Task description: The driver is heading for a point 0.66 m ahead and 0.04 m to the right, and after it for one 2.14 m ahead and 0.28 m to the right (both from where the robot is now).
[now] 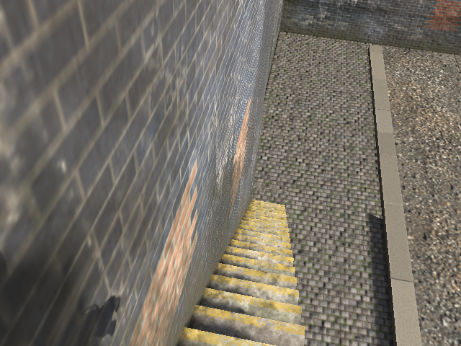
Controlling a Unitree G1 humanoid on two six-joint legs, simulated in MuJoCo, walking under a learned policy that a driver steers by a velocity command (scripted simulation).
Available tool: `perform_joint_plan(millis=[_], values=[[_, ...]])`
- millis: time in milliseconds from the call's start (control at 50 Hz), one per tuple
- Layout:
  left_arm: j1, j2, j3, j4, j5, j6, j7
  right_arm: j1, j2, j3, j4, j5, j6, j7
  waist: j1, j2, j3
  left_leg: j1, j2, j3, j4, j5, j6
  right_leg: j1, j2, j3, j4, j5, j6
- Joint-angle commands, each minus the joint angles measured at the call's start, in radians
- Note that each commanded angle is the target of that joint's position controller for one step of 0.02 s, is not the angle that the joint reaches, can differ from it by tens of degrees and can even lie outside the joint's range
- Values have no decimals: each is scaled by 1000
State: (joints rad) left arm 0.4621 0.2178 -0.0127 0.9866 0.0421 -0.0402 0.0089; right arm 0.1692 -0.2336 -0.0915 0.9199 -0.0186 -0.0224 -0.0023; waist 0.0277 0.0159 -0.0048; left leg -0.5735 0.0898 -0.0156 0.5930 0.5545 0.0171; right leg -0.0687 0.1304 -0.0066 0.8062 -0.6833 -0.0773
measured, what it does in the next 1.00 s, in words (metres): goes down: left foot 0.21 m lower, then right foot 0.20 m lower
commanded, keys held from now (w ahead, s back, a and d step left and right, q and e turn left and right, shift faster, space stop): w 1.00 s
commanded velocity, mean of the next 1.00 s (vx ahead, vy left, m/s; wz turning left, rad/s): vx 0.46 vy -0.13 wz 0.00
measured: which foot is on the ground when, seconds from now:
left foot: up 0.00-0.10, down 0.12-0.58, up 0.60-1.00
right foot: down 0.00-0.12, up 0.14-0.54, down 0.56-1.00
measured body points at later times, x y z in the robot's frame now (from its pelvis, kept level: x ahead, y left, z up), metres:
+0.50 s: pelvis +0.24 -0.01 -0.26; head +0.26 +0.02 +0.19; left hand +0.38 +0.21 -0.41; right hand +0.15 -0.26 -0.39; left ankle +0.15 +0.12 -0.88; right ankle +0.37 -0.17 -0.97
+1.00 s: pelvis +0.47 -0.05 -0.43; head +0.43 -0.03 +0.02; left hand +0.41 +0.15 -0.60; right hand +0.56 -0.30 -0.55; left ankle +0.65 +0.07 -1.14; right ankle +0.33 -0.15 -1.09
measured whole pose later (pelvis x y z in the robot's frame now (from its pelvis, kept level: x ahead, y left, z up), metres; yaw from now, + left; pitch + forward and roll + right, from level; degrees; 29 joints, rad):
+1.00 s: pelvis +0.47 -0.05 -0.43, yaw -1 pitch -3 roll -3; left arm 0.48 0.16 -0.01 1.08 0.05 -0.05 0.00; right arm 0.22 -0.18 -0.07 1.01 -0.02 -0.04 -0.02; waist 0.06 0.01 -0.04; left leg -0.51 0.06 -0.05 0.59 0.46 0.02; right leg -0.12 0.12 -0.03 0.94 -0.77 -0.08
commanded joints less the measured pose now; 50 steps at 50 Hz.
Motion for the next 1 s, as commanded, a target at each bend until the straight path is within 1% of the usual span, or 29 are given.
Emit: perform_joint_plan(millis=[20, 60, 100, 120, 140, 160, 180, 200, 220, 240, 260, 300, 320, 340, 380, 420, 460, 540, 560, 600, 620, 640, 660, 700, 740, 800, 880, 920, 1000], values=[[-91, 86, 22, -37, 27, 5, -12, -37, -42, 5, -82, 23, -17, 18, -1, -113, 151, 256, -11, -24, -80, 156, 15, -316, -178, 200, -70, 148, -142], [-30, 112, 27, 5, 39, 5, -10, 116, -93, -5, -19, 29, -5, -11, -40, -6, 167, 338, -10, -7, -162, 69, -8, -259, -142, 167, 125, 199, -119], [-103, 141, 43, 37, 86, 68, 17, 440, -135, -30, 81, 16, 3, -61, -161, -5, 7, 625, 17, -38, -154, -64, -4, -227, -82, 130, 573, 429, -112], [-161, 89, 44, 45, 54, 71, 12, 521, -150, -30, 95, -22, -5, -56, -233, 76, 42, 765, 51, -79, -186, -111, 57, -437, 64, 66, 972, 29, -51], [-47, 38, 41, 23, 27, 76, 0, 505, -172, -6, 78, -19, -16, -31, -119, 141, 58, 817, 129, -90, 70, 77, 10, -670, 82, 53, 1197, -223, -19], [176, -33, 23, 15, 9, 79, -4, 436, -187, -6, 71, 25, -14, -26, 60, 324, -22, 841, 315, -364, 87, 139, 90, -795, -3, 61, 1168, -135, -3], [142, 4, 13, 33, 48, 91, 5, 395, -173, -3, 52, 50, -23, -21, 46, 211, 10, 689, 301, -380, -42, -208, 105, -768, -77, 55, 996, -22, 13], [24, 48, 26, 40, 86, 105, 11, 379, -154, 7, 43, 38, -38, -22, -7, 128, 95, 563, 264, -313, -35, -167, 98, -767, -72, 61, 1028, 27, 14], [-3, 5, 20, -3, 57, 118, 6, 398, -259, -18, 75, 61, -47, -64, -3, 365, 53, 478, 393, -645, -118, -355, 254, -830, -80, 40, 1077, -53, 37], [-253, 58, 26, -73, 75, 137, 28, 392, -178, 9, 91, 39, -73, -83, -70, 203, 174, 395, 386, -569, -45, -365, 242, -959, -154, 224, 821, 298, 56], [-329, 91, 35, -99, 41, 154, 35, 348, -140, 24, 94, 19, -82, -97, -57, 94, 209, 203, 306, -356, -32, -296, 193, -819, -137, 223, 585, 430, 76], [-255, 6, 9, -77, 6, 159, 12, 209, -139, 47, 54, 22, -71, -122, 29, 114, 95, -8, 179, -137, -125, -349, 146, -367, -95, 109, 247, 582, 103], [-158, -34, 1, -31, 14, 165, 19, 196, -159, 47, 54, 34, -80, -130, 22, 300, 46, -38, 223, -188, -61, -264, 189, -256, -89, 50, 405, 653, 105], [-177, 46, 21, -65, 0, 162, 5, 231, -107, 39, 103, 55, -85, -134, 31, 207, 42, 60, 136, -142, 117, -518, 127, -400, -140, 174, 250, 954, 66], [-307, 28, 13, -112, 14, 147, -10, 233, -60, 51, 129, 85, -86, -162, 29, 21, 94, -39, 51, -47, 186, -983, 71, -357, -110, 159, -40, 1299, 55], [-339, -22, -9, -116, 21, 130, -27, 198, -60, 58, 117, 88, -77, -171, 1, 44, 86, -106, 39, -19, 273, -1031, 77, -219, -95, 100, -139, 1365, 61], [-428, -20, -11, -152, -4, 120, -30, 255, -40, 57, 127, 55, -79, -136, -78, 85, 126, -59, 63, -81, 366, -1094, 138, -284, -128, 108, -263, 1282, 73], [-179, 3, 19, -48, -23, 73, -31, 235, -119, 40, 146, -1, -75, -121, -30, 97, 89, -85, 105, -91, 646, -817, 172, -44, -112, 4, -437, 957, 35], [-95, 57, 32, -11, -69, 46, -34, 303, -137, 23, 164, -35, -43, -110, -25, 25, 40, 25, 55, -61, 784, -799, 198, 13, -183, 81, -679, 800, 17], [88, 169, 61, 38, -22, 20, -34, 369, -86, 8, 135, 2, -43, -72, -35, -292, -148, -514, -111, 105, 1481, -1463, 92, 584, -321, 156, -99, 1663, -54], [107, 196, 79, 7, -18, 31, -41, 335, -111, 20, 122, 23, -52, -57, 18, -250, -225, -723, -62, 87, 1564, -1328, 96, 706, -379, 214, -70, 1490, -56], [131, 283, 124, -1, -10, 34, -29, 291, -96, 29, 112, 52, -47, -67, 81, -300, -298, -719, -46, 9, 1574, -1169, 77, 598, -501, 399, -206, 892, -192], [97, 215, 114, -2, 1, 41, -29, 218, -98, 23, 133, 36, -26, -79, 83, -278, -170, -721, -17, -8, 1507, -1078, 54, 382, -511, 481, -335, 528, -245], [-7, 0, 37, -25, 37, 36, -43, 178, -92, 5, 159, 11, 3, -78, 22, -150, 23, -612, -23, -77, 1194, -815, -22, 52, -383, 367, -284, 589, -202], [-75, -75, -3, -25, -1, 8, -27, 188, -29, 16, 155, -26, 15, -55, -76, -106, 120, -409, -23, -36, 832, -604, -76, -275, -347, 315, -310, 582, -165], [-135, 122, 32, 7, 2, -24, -23, 258, 10, 11, 176, -43, 46, -58, -152, -167, 41, -8, -64, 23, 711, -414, -48, -440, -339, 311, -330, 725, -205], [-36, 32, 10, 44, -47, -47, 5, -38, -10, 6, 52, -31, -9, -44, -15, -88, 133, -322, 1, -82, 201, -90, -8, -106, -280, 315, -230, 381, -178], [-43, 26, 13, 39, 0, -33, -10, -58, 20, 21, 38, -7, -22, -13, 14, -44, 120, -15, -49, 3, 10, -75, 3, -255, -235, 263, -209, 309, -179], [-68, 52, 28, 54, 24, -19, -7, 156, -32, 11, 84, 7, -30, -20, -33, -91, 113, 216, -29, -26, -59, -3, 7, -275, -195, 223, 46, 408, -165]])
